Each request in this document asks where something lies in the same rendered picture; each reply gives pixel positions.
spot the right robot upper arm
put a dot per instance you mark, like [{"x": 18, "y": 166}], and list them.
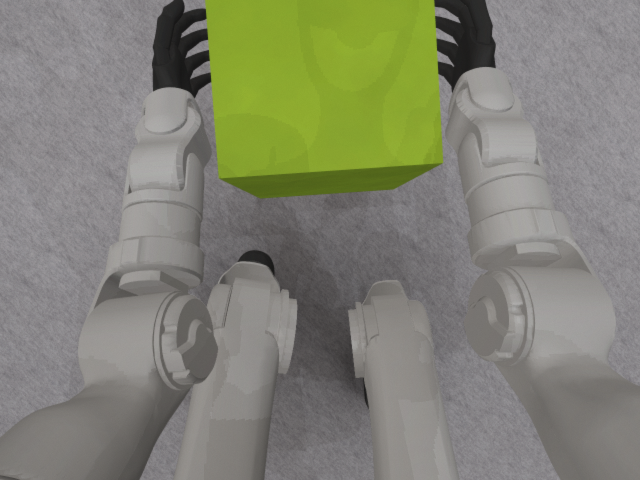
[{"x": 549, "y": 331}]

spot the robot left hand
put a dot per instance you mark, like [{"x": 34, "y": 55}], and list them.
[{"x": 170, "y": 66}]

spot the robot right hand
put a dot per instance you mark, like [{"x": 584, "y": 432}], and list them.
[{"x": 473, "y": 35}]

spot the robot right forearm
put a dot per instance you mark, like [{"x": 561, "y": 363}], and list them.
[{"x": 512, "y": 215}]

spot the robot left shin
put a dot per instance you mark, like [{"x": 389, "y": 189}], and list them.
[{"x": 219, "y": 299}]

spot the robot left forearm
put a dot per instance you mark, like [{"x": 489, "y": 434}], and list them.
[{"x": 162, "y": 210}]

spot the right robot foot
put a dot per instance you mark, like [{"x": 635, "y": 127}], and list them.
[{"x": 365, "y": 393}]

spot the carton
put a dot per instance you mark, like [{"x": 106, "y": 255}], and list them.
[{"x": 324, "y": 96}]

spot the left robot upper arm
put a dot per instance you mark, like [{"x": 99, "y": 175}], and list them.
[{"x": 139, "y": 357}]

